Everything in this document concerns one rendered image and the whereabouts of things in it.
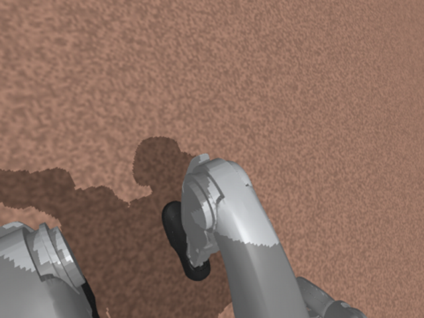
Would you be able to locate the right robot hand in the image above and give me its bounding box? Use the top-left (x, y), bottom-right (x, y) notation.
top-left (296, 277), bottom-right (335, 318)

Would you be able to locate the left robot foot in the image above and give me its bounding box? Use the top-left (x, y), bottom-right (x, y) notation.
top-left (81, 277), bottom-right (100, 318)

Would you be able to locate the right robot foot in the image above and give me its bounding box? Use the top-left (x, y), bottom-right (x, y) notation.
top-left (162, 201), bottom-right (211, 281)

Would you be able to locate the right robot arm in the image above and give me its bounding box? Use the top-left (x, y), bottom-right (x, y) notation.
top-left (324, 300), bottom-right (367, 318)

